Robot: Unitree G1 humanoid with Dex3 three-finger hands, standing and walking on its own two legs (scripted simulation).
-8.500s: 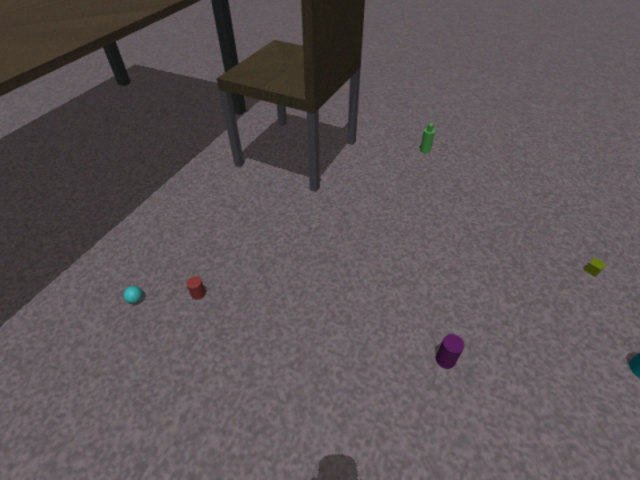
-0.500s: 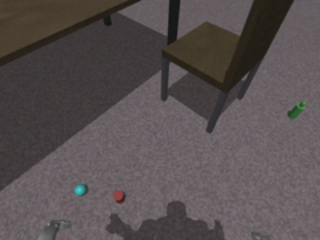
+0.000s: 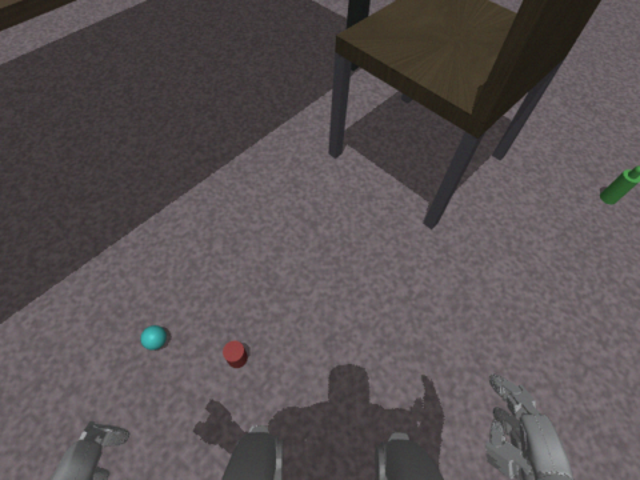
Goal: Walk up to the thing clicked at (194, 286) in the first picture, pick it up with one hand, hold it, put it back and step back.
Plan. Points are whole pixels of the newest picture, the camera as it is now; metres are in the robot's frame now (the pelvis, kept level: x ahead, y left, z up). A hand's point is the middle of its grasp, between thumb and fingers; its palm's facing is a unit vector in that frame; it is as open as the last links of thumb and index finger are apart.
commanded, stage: rise first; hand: left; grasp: from above
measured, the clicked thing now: (235, 354) +0.44 +0.24 -0.63
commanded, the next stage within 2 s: approach in 1.92 s
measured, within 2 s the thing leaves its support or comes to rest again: neither
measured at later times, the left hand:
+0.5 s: hand (165, 400) +0.28 +0.30 -0.35, palm faces -0.46 -0.37 -0.81, open 13.9 cm
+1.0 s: hand (181, 374) +0.35 +0.31 -0.44, palm faces -0.47 -0.09 -0.88, open 14.0 cm
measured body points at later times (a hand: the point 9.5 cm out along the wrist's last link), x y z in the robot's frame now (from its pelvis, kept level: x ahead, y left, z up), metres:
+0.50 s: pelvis -0.07 +0.00 -0.21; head +0.14 +0.01 +0.19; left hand +0.30 +0.32 -0.30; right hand +0.08 -0.28 -0.34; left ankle +0.02 +0.13 -0.63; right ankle +0.01 -0.14 -0.63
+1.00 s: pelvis -0.08 +0.01 -0.30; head +0.15 +0.05 +0.09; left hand +0.37 +0.32 -0.39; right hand -0.01 -0.28 -0.41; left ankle +0.02 +0.13 -0.63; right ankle +0.01 -0.14 -0.63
